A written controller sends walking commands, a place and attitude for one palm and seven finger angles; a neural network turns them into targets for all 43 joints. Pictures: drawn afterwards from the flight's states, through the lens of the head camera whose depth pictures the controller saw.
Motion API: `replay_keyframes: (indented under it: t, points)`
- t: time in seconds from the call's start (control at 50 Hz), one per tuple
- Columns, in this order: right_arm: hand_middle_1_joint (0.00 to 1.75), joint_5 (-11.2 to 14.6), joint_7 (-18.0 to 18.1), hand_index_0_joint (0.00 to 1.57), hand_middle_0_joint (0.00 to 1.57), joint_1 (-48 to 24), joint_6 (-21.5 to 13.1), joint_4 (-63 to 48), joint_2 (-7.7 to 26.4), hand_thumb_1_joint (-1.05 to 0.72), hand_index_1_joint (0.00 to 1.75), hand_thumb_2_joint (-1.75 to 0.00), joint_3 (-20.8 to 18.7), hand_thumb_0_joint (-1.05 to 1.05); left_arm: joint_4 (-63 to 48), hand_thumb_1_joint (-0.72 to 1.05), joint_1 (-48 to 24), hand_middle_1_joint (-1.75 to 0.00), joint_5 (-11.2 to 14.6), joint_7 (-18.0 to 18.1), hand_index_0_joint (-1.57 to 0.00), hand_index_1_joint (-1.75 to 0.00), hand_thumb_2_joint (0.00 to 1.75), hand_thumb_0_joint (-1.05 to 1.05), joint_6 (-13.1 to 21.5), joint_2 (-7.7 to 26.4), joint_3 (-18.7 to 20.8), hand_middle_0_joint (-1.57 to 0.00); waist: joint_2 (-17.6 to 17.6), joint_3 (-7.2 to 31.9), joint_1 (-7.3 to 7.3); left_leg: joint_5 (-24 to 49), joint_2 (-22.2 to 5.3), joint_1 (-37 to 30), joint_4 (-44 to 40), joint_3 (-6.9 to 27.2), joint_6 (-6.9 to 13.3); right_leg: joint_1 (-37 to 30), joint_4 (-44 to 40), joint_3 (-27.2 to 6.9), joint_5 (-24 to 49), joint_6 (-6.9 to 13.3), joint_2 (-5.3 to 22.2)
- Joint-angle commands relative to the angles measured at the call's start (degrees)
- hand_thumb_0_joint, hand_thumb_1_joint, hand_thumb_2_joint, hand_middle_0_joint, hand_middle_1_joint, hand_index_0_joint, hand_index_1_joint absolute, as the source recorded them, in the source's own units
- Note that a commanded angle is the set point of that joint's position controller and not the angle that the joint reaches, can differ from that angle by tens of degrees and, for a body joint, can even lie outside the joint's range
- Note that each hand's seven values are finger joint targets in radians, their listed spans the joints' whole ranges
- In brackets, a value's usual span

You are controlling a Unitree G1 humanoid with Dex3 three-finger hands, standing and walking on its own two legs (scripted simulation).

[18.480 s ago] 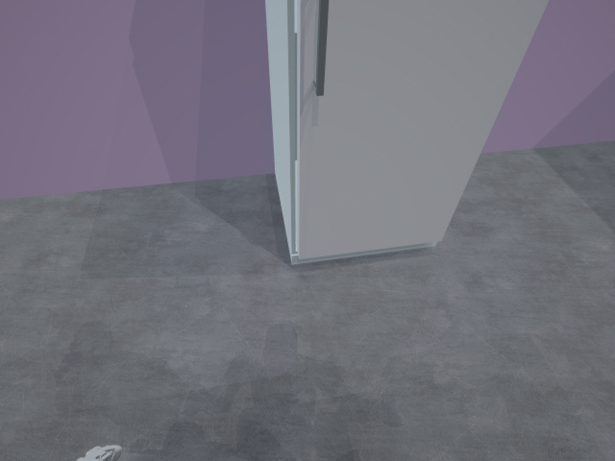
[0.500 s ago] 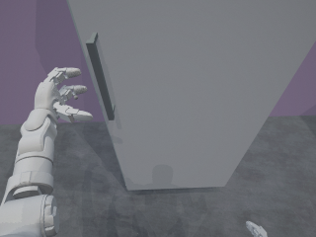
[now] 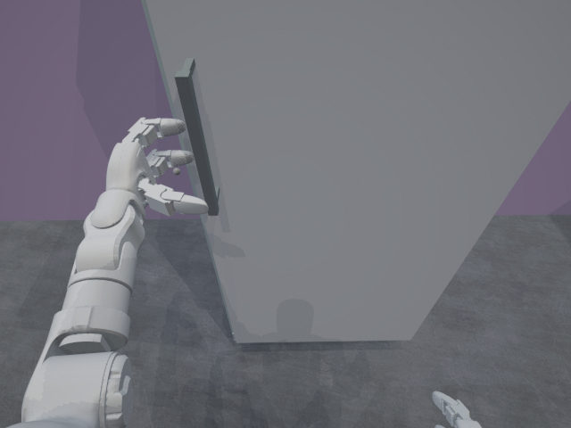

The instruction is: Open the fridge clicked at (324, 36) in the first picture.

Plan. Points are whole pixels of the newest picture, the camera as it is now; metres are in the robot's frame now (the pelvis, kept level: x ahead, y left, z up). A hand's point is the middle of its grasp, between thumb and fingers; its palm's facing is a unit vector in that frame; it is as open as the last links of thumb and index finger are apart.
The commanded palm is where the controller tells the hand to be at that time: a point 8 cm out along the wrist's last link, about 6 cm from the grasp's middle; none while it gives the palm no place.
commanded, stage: feel for the door with the fingertips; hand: left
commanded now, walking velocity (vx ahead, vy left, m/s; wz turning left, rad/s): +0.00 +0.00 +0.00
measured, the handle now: (203, 147) +0.48 +0.15 +0.16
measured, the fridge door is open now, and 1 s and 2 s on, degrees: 0 0 0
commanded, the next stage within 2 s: slide the fingers in behind the handle in 0.70 s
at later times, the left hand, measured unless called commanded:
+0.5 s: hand (180, 165) +0.42 +0.17 +0.17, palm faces +0.07 -1.00 +0.01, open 14.0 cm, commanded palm +0.39 +0.22 +0.16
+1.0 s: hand (184, 160) +0.43 +0.17 +0.17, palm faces +0.06 -1.00 +0.01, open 13.9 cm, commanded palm +0.40 +0.22 +0.16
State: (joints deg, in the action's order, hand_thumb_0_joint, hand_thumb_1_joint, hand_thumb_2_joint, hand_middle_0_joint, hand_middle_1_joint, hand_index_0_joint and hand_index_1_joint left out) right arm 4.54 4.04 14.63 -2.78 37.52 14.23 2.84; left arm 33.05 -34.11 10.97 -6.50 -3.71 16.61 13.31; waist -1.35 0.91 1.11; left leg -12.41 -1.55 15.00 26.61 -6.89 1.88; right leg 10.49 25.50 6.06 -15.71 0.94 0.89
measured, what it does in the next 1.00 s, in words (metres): stands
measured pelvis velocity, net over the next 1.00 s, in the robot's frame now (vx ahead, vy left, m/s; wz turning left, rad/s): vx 0.00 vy -0.01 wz -0.01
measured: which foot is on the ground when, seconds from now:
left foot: down 0.00-1.00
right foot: down 0.00-1.00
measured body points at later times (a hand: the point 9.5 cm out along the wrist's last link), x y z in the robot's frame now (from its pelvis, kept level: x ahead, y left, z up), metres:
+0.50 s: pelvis +0.00 -0.01 +0.00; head +0.00 -0.02 +0.45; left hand +0.41 +0.22 +0.17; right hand +0.10 -0.27 -0.11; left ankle +0.02 +0.10 -0.74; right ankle -0.02 -0.10 -0.74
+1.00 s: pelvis +0.00 -0.01 +0.00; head +0.01 -0.02 +0.45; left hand +0.42 +0.22 +0.17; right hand +0.09 -0.27 -0.12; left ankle +0.02 +0.10 -0.74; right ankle -0.02 -0.10 -0.74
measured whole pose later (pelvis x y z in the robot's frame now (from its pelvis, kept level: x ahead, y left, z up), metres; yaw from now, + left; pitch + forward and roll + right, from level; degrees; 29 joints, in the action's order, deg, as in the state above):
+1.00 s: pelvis +0.00 -0.01 +0.00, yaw +0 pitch +2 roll +0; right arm 4.5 3.6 18.1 -2.1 39.1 15.2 1.8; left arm 43.6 -40.0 10.3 -7.3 1.8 18.9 15.1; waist -1.5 1.1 2.1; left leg -12.4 -2.5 16.7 27.3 -6.7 1.1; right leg 12.4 26.4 5.9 -15.9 1.8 0.0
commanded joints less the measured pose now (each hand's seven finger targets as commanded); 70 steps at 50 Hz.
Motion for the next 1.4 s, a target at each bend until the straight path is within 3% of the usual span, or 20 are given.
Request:
replay_keyframes:
  t: [0.0, 0.02, 0.1, 0.18, 0.2, 0.26, 0.4, 0.44, 0.48, 0.6, 0.66, 0.8, 0.92, 1.0, 1.04, 1.08, 1.1, 1.18, 1.26, 1.38]
  points:
    - [0.3, -0.03, 0.19, 0.2, 0.2, -2.33, -2.52, -7.14, 7.97, -0.9, 0.3, -0.9, -3.35, 0.0, -13.36, -0.5, -25.63, -1.2, -0.06, 1.32, -0.3, -1.2, 0.3, 0.0, 4.35, 10.41, 1.04, -0.3, -0.3, 16.5, -0.04, 14.03, -0.34, -13.95, -1.65, 6.92, 0.39, 2.58, -2.65, -3.45, 16.03, 0.64, -1.55]
    - [0.3, 0.05, 0.19, 0.2, 0.2, -2.5, -2.48, -7.03, 7.74, -0.9, 0.3, -0.9, -3.32, 0.0, -13.12, -0.5, -26.47, -1.2, 0.14, 1.59, -0.3, -1.2, 0.3, 0.0, 4.36, 9.4, 0.49, -0.3, -0.09, 15.72, 0.34, 13.28, -0.31, -14.13, -1.9, 7.08, 0.42, 3.32, -2.93, -3.4, 15.43, 0.56, -1.68]
    - [0.3, -0.25, 0.52, 0.2, 0.2, -1.87, -1.81, -6.66, 8.45, -0.9, 0.3, -0.9, -3.33, 0.0, -10.65, -0.5, -26.09, -1.2, -0.38, 2.43, -0.3, -1.2, 0.3, 0.0, 4.34, 15.53, 5.35, -0.3, 3.02, 15.7, -0.34, 12.01, -0.17, -11.61, -2.25, 6.38, 0.8, 1.03, -3.29, -4.02, 15.5, 0.29, -1.46]
    - [0.3, 0.01, 0.41, 0.2, 0.2, -2.12, -2.03, -6.94, 7.87, -0.9, 0.3, -0.9, -3.32, 0.0, -12.14, -0.5, -27.39, -1.2, -0.28, 1.43, -0.3, -1.2, 0.3, 0.0, 5.51, 13.19, 3.2, -0.3, -0.96, 16.23, 0.03, 13.83, 0.14, -12.93, -1.83, 5.85, 0.76, 0.92, -2.93, -4.31, 18.22, 0.53, -1.47]
    - [0.3, -0.07, 0.37, 0.2, 0.2, -1.56, -1.93, -6.84, 8.13, -0.9, 0.3, -0.9, -3.49, 0.0, -11.7, -0.5, -26.7, -1.2, -0.2, 1.21, -0.3, -1.2, 0.3, 0.0, 5.76, 13.24, 3.23, -0.3, 1.5, 16.58, 0.07, 14.47, 0.03, -12.73, -1.69, 5.97, 0.92, 0.2, -2.86, -4.05, 18.81, 0.47, -1.47]
    - [0.3, 0.21, 0.5, 0.2, 0.2, -1.73, -2.06, -6.67, 8.14, -0.9, 0.3, -0.9, -3.64, 0.0, -11.46, -0.5, -28.04, -1.2, 0.49, 0.23, -0.3, -1.2, 0.3, 0.0, 5.51, 11.74, 1.92, -0.3, 0.44, 16.17, 0.71, 13.17, 0.18, -13.2, -1.7, 5.74, 0.9, 1.63, -3.22, -4.17, 18.08, 0.28, -1.65]
    - [0.3, 0.18, 0.67, 0.2, 0.2, -0.86, -1.86, -6.04, 8.63, -0.9, 0.3, -0.9, -3.71, 0.0, -9.23, -0.5, -30.08, -1.2, 0.35, -0.02, -0.3, -1.2, 0.3, 0.0, 5.59, 13.71, 2.65, -0.3, 1.76, 14.88, 1.03, 10.85, 0.41, -11.37, -1.81, 5.65, 1.26, 1.78, -3.65, -4.4, 16.26, 0.09, -1.38]
    - [0.3, 0.19, 0.74, 0.2, 0.2, -0.71, -1.96, -5.81, 8.53, -0.9, 0.3, -0.9, -3.77, 0.0, -8.28, -0.5, -30.77, -1.2, 0.23, 0.15, -0.3, -1.2, 0.3, 0.0, 5.94, 14.8, 3.78, -0.3, -0.05, 15.63, 0.93, 10.63, 0.55, -11.91, -1.49, 5.63, 1.25, 2.49, -3.7, -4.74, 16.0, 0.11, -1.48]
    - [0.3, 0.16, 0.66, 0.2, 0.2, -0.47, -2.19, -5.54, 8.39, -0.9, 0.3, -0.9, -3.8, 0.0, -7.84, -0.5, -32.93, -1.2, 0.21, 0.01, -0.3, -1.2, 0.3, 0.0, 6.75, 13.21, 2.3, -0.3, -0.26, 15.94, 1.44, 10.79, 0.6, -12.38, -1.28, 5.75, 1.22, 2.99, -3.51, -4.7, 16.19, 0.15, -1.51]
    - [0.3, -0.08, 0.48, 0.2, 0.2, 0.91, -1.82, -5.41, 9.03, -0.9, 0.3, -0.9, -3.78, 0.0, -2.0, -0.5, -31.87, -1.2, -0.35, -0.06, -0.3, -1.2, 0.3, 0.0, 7.63, 16.58, 4.89, -0.3, 2.84, 15.48, 0.8, 9.73, 0.68, -9.4, -1.23, 5.55, 1.44, 1.79, -3.13, -4.76, 16.17, -0.12, -1.28]
    - [0.3, 0.01, 0.41, 0.2, 0.2, 1.02, -2.06, -5.28, 8.64, -0.9, 0.3, -0.9, -3.82, 0.0, -2.42, -0.5, -36.29, -1.2, -0.73, -0.19, -0.3, -1.2, 0.3, 0.0, 8.67, 14.65, 2.81, -0.3, -0.99, 16.39, 1.69, 10.01, 0.71, -11.12, -0.73, 5.63, 1.3, 3.67, -2.93, -4.95, 15.96, 0.1, -1.44]
    - [0.3, -0.18, 0.22, 0.2, 0.2, 2.24, -2.18, -4.79, 9.13, -0.9, 0.3, -0.9, -4.18, 0.0, -1.15, -0.5, -36.45, -1.2, -0.42, -0.32, -0.3, -1.2, 0.3, 0.0, 9.98, 14.36, 2.72, -0.3, 2.23, 17.02, 2.04, 11.07, 0.45, -10.97, -0.17, 5.96, 1.49, 3.53, -2.44, -4.47, 16.85, -0.05, -1.67]
    - [0.3, -0.05, -0.08, 0.2, 0.2, 1.38, -2.17, -5.71, 8.91, -0.9, 0.3, -0.9, -4.09, 0.0, -2.97, -0.5, -31.86, -1.2, -0.03, -0.79, -0.3, -1.2, 0.3, 0.0, 9.65, 14.4, 3.65, -0.3, 1.2, 18.2, 0.45, 12.02, 0.69, -10.64, -0.52, 5.67, 1.46, 1.79, -2.02, -4.52, 18.34, 0.1, -1.67]
    - [0.3, 0.01, -0.13, 0.2, 0.2, 0.93, -2.03, -6.37, 8.76, -0.9, 0.3, -0.9, -4.08, 0.0, -5.95, -0.5, -30.97, -1.2, 0.08, -0.69, -0.3, -1.2, 0.3, 0.0, 9.05, 13.33, 2.64, -0.3, 0.44, 17.44, 0.57, 12.47, 0.53, -11.18, -0.59, 5.7, 1.38, 1.93, -2.25, -4.23, 17.89, 0.23, -1.68]
    - [0.3, 0.0, -0.14, 0.2, 0.2, 0.37, -1.96, -6.72, 8.81, -0.9, 0.3, -0.9, -4.05, 0.0, -7.32, -0.5, -28.79, -1.2, 0.31, -0.41, -0.3, -1.2, 0.3, 0.0, 8.38, 15.79, 5.33, -0.3, 0.47, 17.85, -0.28, 13.03, 0.6, -11.07, -0.69, 5.41, 1.41, 1.08, -2.25, -4.59, 19.22, 0.17, -1.77]
    - [0.3, 0.14, -0.05, 0.2, 0.2, -0.34, -1.95, -7.01, 8.4, -0.9, 0.3, -0.9, -3.94, 0.0, -8.39, -0.5, -28.84, -1.2, 0.38, -0.52, -0.3, -1.2, 0.3, 0.0, 7.61, 12.8, 2.92, -0.3, 0.59, 16.87, 0.28, 12.33, 0.53, -11.14, -0.97, 5.23, 1.32, 1.73, -2.46, -4.43, 18.57, 0.06, -1.81]
    - [0.3, 0.09, 0.03, 0.2, 0.2, 0.0, -1.82, -7.09, 8.65, -0.9, 0.3, -0.9, -4.04, 0.0, -8.7, -0.5, -27.89, -1.2, 0.4, -0.19, -0.3, -1.2, 0.3, 0.0, 7.52, 14.25, 3.96, -0.3, 2.89, 16.82, 0.12, 12.04, 0.37, -10.53, -0.95, 5.43, 1.43, 0.89, -2.54, -4.21, 17.98, 0.01, -1.73]
    - [0.3, 0.07, 0.04, 0.2, 0.2, -0.95, -2.06, -7.04, 8.19, -0.9, 0.3, -0.9, -4.01, 0.0, -12.28, -0.5, -28.58, -1.2, 0.25, 0.63, -0.3, -1.2, 0.3, 0.0, 6.71, 12.33, 2.72, -0.3, -1.08, 17.97, 0.09, 13.72, 0.32, -13.63, -0.97, 5.99, 1.07, 2.22, -2.57, -4.17, 18.1, 0.42, -2.03]
    - [0.3, 0.05, 0.04, 0.2, 0.2, -1.53, -2.0, -6.79, 8.09, -0.9, 0.3, -0.9, -3.77, 0.0, -12.87, -0.5, -28.8, -1.2, 0.51, 1.3, -0.3, -1.2, 0.3, 0.0, 5.56, 10.21, 1.07, -0.3, 1.31, 16.76, 0.68, 13.35, 0.32, -13.32, -1.26, 6.09, 1.08, 2.27, -3.03, -4.01, 18.04, 0.21, -2.06]
    - [0.3, -0.04, -0.01, 0.2, 0.2, -2.44, -1.55, -6.94, 7.71, -0.9, 0.3, -0.9, -3.5, 0.0, -12.81, -0.5, -28.65, -1.2, 0.16, 2.18, -0.3, -1.2, 0.3, 0.0, 4.13, 8.18, -0.25, -0.3, 0.86, 15.84, 0.47, 13.4, 0.4, -13.32, -1.47, 6.16, 0.87, 2.42, -3.14, -3.86, 17.94, 0.34, -1.93]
